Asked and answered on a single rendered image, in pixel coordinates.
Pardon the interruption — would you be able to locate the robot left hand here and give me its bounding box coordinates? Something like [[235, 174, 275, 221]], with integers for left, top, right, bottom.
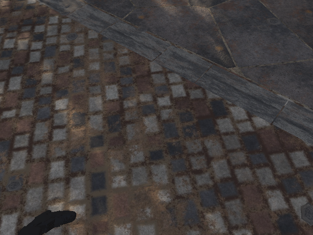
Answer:
[[18, 210, 76, 235]]

